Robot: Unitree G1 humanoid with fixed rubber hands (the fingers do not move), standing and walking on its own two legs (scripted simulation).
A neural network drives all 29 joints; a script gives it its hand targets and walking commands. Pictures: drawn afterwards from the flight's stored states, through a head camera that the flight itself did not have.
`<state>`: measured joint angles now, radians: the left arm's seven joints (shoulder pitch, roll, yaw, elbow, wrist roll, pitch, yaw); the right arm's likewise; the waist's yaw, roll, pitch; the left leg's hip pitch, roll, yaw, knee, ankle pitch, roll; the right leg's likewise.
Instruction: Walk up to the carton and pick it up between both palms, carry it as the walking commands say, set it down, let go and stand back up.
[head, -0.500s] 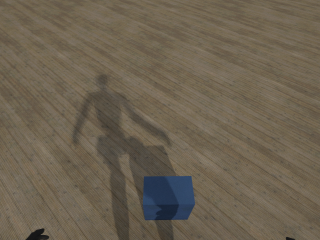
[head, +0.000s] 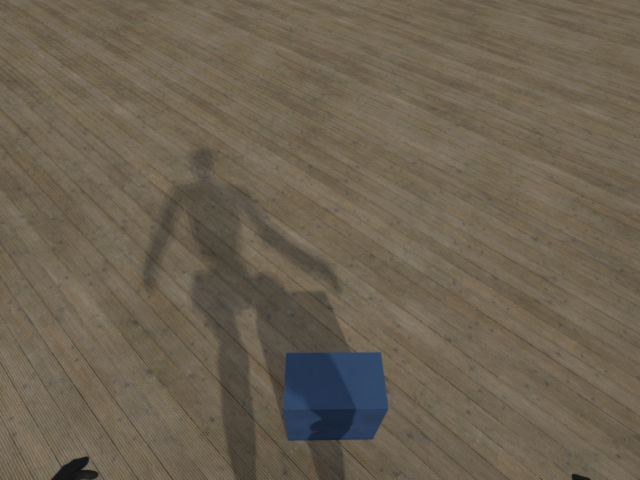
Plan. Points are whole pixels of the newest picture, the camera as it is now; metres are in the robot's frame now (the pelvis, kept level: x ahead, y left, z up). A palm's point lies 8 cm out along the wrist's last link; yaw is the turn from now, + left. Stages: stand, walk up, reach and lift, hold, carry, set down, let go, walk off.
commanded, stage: walk up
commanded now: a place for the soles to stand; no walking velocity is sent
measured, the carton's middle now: (331, 398) +0.42 -0.04 -0.61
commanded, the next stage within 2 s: none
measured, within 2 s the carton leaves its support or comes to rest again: neither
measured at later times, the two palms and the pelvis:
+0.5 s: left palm out of the picture +0.10 +0.33 -0.09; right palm out of the picture +0.09 -0.35 -0.07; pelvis +0.00 +0.00 +0.00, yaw +0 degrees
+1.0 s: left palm out of the picture +0.10 +0.33 -0.09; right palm out of the picture +0.08 -0.35 -0.07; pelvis +0.00 +0.00 +0.00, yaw +0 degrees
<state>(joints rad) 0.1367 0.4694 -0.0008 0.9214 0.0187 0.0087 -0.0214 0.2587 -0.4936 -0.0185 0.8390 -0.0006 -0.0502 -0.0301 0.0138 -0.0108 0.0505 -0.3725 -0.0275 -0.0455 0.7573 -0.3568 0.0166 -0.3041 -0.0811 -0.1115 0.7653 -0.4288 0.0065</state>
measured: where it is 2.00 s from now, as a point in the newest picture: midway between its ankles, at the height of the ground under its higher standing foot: outside the picture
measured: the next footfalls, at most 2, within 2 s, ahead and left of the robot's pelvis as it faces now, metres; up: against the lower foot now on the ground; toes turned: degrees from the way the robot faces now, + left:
none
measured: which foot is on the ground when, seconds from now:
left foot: down 0.00-1.00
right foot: down 0.00-1.00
